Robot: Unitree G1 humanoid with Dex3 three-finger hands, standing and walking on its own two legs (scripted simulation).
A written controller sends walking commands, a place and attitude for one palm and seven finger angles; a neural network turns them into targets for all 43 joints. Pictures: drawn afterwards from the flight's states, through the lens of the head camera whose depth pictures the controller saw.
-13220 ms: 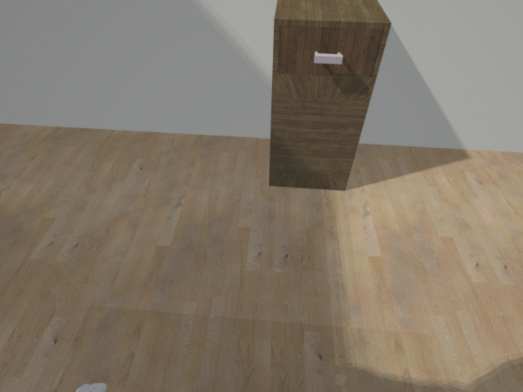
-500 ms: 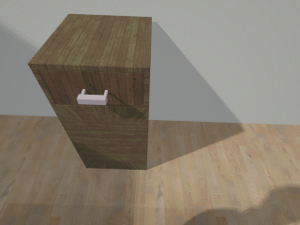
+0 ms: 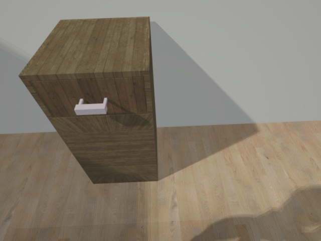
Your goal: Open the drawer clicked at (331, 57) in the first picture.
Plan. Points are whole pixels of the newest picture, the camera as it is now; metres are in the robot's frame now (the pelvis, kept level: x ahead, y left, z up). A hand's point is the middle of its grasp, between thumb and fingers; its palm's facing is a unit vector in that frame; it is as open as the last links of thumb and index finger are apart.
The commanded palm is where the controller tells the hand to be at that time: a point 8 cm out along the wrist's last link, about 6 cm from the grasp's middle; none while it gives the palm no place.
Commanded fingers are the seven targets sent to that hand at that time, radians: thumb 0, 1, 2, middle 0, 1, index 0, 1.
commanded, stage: look again from close up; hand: left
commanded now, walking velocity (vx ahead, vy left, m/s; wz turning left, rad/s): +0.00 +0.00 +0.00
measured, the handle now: (92, 104) +0.56 +0.28 -0.01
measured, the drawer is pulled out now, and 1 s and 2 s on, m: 0.00 0.00 0.00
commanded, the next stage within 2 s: shuffle to correct the standing spot in 0.22 s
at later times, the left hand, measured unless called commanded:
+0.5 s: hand out of the picture -0.01 +0.15 -0.17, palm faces +0.09 -0.98 -0.19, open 7.3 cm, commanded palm none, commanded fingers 0.00 0.90 0.90 -0.20 -0.30 -0.20 -0.30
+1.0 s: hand out of the picture +0.13 +0.16 -0.16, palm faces +0.07 -0.96 -0.26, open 7.3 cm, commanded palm none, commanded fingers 0.00 0.90 0.90 -0.20 -0.30 -0.20 -0.30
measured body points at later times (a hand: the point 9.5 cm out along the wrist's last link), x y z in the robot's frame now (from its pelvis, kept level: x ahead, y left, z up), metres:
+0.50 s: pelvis +0.00 -0.03 +0.00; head +0.01 -0.03 +0.45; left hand -0.01 +0.20 -0.16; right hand +0.00 -0.26 -0.16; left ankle -0.04 +0.11 -0.73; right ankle -0.01 -0.15 -0.73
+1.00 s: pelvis +0.06 -0.02 +0.00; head +0.10 -0.05 +0.44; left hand +0.12 +0.21 -0.14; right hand +0.05 -0.21 -0.18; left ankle -0.01 +0.09 -0.72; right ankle +0.08 -0.09 -0.73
